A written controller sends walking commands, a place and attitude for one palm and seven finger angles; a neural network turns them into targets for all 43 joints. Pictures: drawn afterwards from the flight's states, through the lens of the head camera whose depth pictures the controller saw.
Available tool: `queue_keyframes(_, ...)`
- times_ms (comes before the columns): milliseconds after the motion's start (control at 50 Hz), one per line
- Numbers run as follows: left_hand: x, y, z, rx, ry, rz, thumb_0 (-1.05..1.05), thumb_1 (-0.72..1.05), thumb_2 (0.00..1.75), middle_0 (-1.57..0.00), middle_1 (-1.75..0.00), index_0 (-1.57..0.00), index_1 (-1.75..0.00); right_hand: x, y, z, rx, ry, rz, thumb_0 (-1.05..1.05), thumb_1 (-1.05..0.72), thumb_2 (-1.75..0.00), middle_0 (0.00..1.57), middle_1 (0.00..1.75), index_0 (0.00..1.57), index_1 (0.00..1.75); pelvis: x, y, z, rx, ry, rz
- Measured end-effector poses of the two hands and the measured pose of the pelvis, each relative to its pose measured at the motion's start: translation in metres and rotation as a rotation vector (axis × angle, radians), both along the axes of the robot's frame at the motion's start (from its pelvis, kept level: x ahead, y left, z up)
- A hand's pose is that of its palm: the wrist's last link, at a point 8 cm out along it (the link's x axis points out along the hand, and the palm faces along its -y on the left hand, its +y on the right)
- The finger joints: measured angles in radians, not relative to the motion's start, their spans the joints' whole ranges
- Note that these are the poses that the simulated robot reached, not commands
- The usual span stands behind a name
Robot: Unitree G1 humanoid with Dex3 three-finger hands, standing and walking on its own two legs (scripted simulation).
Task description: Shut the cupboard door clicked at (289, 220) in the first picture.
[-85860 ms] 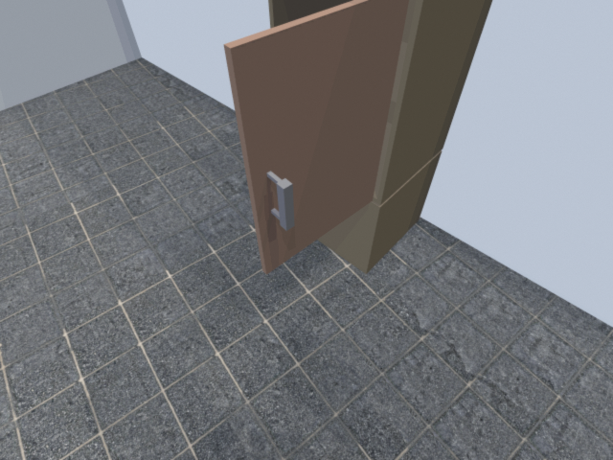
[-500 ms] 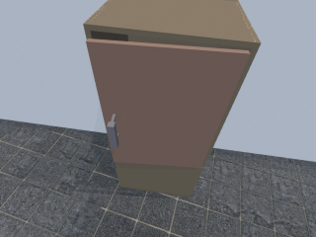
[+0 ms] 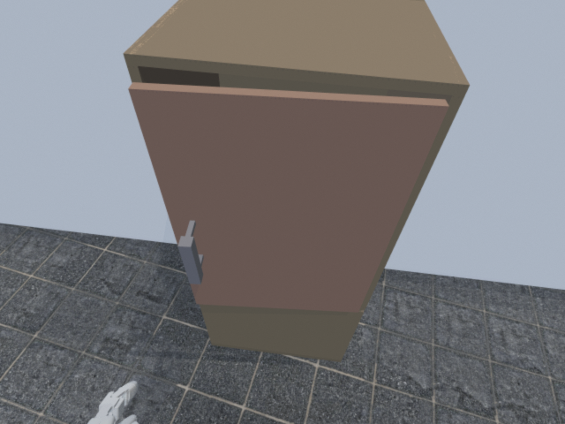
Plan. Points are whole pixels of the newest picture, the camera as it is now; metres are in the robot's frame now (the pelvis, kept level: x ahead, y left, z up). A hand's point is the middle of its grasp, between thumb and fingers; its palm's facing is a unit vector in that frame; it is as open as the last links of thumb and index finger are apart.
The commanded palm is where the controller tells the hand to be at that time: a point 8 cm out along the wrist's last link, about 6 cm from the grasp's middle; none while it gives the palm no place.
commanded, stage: raise the hand and make a fist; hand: left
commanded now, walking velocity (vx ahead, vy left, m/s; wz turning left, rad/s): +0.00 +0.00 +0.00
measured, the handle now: (193, 252) +0.43 +0.19 -0.07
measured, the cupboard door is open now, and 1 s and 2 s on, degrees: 5 5 5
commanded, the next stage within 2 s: bring the fist close to the handle in 1.80 s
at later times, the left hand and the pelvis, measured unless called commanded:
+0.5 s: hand (174, 419) +0.15 +0.16 -0.05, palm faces +0.01 -1.00 -0.09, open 5.2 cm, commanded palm +0.12 +0.22 -0.07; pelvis -0.04 -0.04 -0.14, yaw +1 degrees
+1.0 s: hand (167, 422) +0.15 +0.17 -0.09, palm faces -0.05 -1.00 +0.01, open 3.3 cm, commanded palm +0.13 +0.23 -0.07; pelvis -0.06 +0.00 -0.13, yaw -1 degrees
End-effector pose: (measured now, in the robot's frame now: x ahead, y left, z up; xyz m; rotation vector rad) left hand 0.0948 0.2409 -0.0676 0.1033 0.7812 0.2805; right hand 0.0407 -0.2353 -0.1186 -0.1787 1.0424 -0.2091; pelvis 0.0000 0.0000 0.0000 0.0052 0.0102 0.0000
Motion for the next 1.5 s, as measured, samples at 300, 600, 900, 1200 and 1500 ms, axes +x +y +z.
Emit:
queue_keyframes(300, 0.007, -0.037, -0.032, -0.159, -0.569, -0.179, 0.01, 0.91, 0.89, -0.41, -0.53, -0.41, -0.54, 0.173, -0.043, 0.001, -0.102, -0.506, 0.241, 0.01, -0.91, -0.9, 0.2, 0.3, 0.2, 0.3, -0.017, -0.032, -0.09, 0.002, 0.259, 0.016)
queue_keyframes(600, 0.066, -0.045, -0.01, -0.189, -0.682, -0.395, 0.02, 0.9, 0.9, -0.68, -0.83, -0.68, -0.83, 0.115, -0.002, -0.095, 0.089, -0.343, 0.118, 0.02, -0.9, -0.9, 0.2, 0.3, 0.21, 0.3, -0.042, -0.036, -0.128, -0.036, 0.305, 0.016)
queue_keyframes(900, 0.029, -0.012, -0.013, -0.089, -0.775, -0.29, 0.02, 0.91, 0.9, -0.95, -1.13, -0.95, -1.13, 0.054, -0.033, -0.079, -0.107, -0.256, 0.084, 0.02, -0.9, -0.9, 0.2, 0.3, 0.2, 0.3, -0.057, -0.007, -0.126, -0.065, 0.305, 0.002)
queue_keyframes(1200, 0.037, 0.015, 0.004, -0.056, -0.741, -0.237, 0.02, 0.9, 0.9, -1.22, -1.42, -1.22, -1.42, 0.101, 0.036, -0.044, -0.012, -0.399, 0.203, 0.02, -0.9, -0.9, 0.2, 0.3, 0.21, 0.3, -0.054, 0.014, -0.111, -0.095, 0.277, 0.014)
queue_keyframes(1500, 0.064, 0.018, 0.004, -0.058, -0.764, -0.276, 0.02, 0.9, 0.9, -1.29, -1.49, -1.29, -1.5, 0.09, 0.016, -0.058, -0.047, -0.3, 0.191, 0.02, -0.9, -0.9, 0.2, 0.3, 0.21, 0.3, -0.044, 0.011, -0.114, -0.098, 0.302, 0.011)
